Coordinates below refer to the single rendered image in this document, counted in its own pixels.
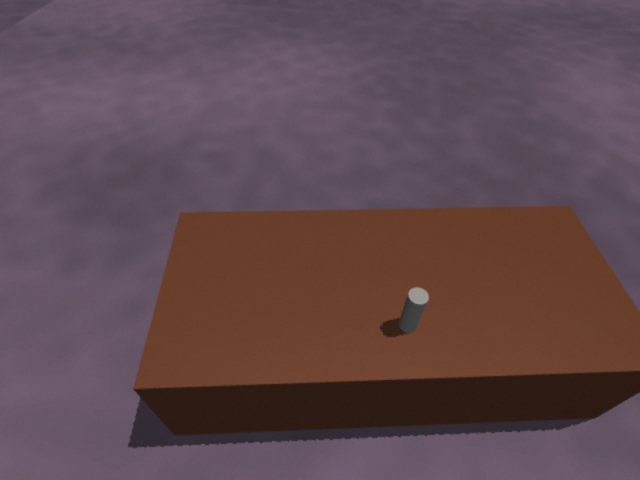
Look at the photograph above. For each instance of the can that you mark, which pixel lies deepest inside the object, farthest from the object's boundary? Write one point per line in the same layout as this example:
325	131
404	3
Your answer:
413	309

